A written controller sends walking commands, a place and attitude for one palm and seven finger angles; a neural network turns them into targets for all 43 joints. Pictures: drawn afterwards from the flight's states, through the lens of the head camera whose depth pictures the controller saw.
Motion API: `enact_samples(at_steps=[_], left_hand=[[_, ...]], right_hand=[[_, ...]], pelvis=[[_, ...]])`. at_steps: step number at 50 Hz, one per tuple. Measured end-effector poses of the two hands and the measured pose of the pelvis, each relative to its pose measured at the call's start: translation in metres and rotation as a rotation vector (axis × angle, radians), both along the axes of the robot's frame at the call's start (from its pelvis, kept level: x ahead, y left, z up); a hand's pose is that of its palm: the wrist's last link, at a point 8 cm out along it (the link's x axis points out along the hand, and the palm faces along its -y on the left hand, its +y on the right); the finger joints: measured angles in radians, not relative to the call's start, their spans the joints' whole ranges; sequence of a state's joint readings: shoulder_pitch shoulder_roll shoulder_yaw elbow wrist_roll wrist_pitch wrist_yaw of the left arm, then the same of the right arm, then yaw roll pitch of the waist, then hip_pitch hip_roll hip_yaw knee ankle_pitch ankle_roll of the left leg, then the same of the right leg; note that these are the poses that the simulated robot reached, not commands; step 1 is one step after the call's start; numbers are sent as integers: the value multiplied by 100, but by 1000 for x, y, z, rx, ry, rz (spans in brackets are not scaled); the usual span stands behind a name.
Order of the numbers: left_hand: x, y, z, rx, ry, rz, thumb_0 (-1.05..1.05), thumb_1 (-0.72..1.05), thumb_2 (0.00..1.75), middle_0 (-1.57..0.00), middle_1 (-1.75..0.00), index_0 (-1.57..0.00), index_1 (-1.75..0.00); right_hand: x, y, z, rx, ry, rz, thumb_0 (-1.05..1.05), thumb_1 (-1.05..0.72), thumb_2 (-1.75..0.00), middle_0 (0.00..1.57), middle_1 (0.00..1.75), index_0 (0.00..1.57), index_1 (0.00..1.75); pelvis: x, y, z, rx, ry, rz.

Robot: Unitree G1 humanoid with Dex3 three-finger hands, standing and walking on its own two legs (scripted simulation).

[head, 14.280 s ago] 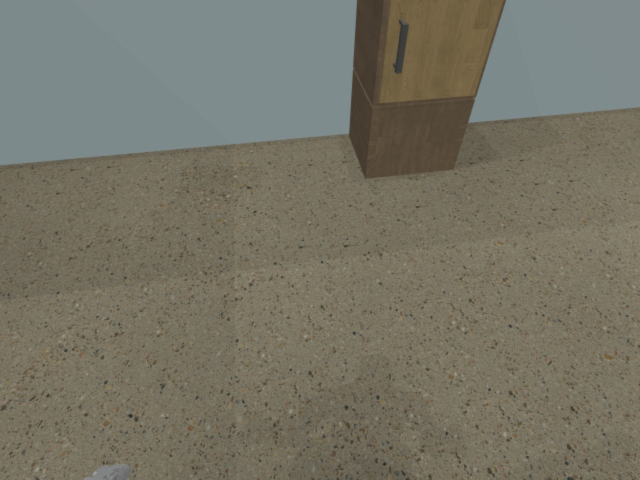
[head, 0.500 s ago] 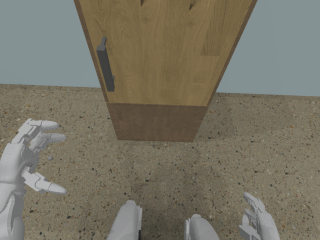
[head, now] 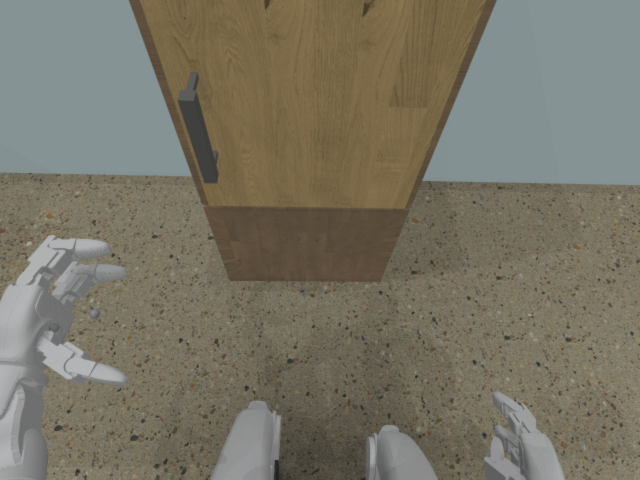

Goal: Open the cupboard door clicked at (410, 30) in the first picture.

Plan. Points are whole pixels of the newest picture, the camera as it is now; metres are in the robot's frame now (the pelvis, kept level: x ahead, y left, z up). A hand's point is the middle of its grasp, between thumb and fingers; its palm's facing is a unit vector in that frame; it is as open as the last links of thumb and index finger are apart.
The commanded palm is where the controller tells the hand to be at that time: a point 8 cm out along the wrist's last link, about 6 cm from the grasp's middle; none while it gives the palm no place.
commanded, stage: raise the hand with hooked fingers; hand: left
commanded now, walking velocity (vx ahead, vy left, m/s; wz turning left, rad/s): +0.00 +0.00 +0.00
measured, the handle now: (202, 132) +0.60 +0.23 +0.01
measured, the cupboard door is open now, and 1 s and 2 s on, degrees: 0 0 0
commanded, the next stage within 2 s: move the hooked fingers beside the handle in 0.06 s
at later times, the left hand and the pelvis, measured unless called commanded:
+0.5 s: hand (109, 273) +0.34 +0.28 +0.04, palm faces +0.02 -1.00 -0.02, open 14.0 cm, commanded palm +0.32 +0.32 +0.04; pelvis +0.00 +0.01 -0.01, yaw +0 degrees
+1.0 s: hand (133, 214) +0.42 +0.28 +0.03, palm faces +0.06 -1.00 -0.02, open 14.0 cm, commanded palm +0.41 +0.32 +0.03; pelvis -0.01 +0.01 -0.02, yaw -2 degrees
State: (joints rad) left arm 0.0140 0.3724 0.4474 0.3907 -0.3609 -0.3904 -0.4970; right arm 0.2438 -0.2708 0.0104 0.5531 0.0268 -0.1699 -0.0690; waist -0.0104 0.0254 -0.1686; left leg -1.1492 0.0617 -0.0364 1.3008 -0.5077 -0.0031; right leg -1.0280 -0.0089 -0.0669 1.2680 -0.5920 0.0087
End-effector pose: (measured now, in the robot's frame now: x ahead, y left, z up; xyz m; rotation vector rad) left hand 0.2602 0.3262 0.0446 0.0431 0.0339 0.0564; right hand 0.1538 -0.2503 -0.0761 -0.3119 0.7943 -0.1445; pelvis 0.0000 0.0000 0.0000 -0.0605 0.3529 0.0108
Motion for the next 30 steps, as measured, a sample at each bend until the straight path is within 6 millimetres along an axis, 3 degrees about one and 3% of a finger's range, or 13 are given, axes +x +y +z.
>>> enact_samples(at_steps=[13,21,30], left_hand=[[2,6,-4,-7,-5,8,-2,-50,30,-30,-120,-30,-120],[36,6,-7,-26,-26,-17,-2,-50,30,-30,-120,-30,-120],[68,4,-3,-25,-20,-9,-2,-50,30,-30,-120,-30,-120]], right_hand=[[8,6,0,-10,-12,19,1,-90,-90,21,30,20,30],[2,5,-6,-31,20,13,1,-90,-90,21,30,20,30],[-22,3,-9,-22,88,-33,1,-90,-90,21,30,20,30]], pelvis=[[-1,2,-2,-7,2,4],[-4,5,-7,-14,15,6],[-3,8,-4,-10,29,-8]])
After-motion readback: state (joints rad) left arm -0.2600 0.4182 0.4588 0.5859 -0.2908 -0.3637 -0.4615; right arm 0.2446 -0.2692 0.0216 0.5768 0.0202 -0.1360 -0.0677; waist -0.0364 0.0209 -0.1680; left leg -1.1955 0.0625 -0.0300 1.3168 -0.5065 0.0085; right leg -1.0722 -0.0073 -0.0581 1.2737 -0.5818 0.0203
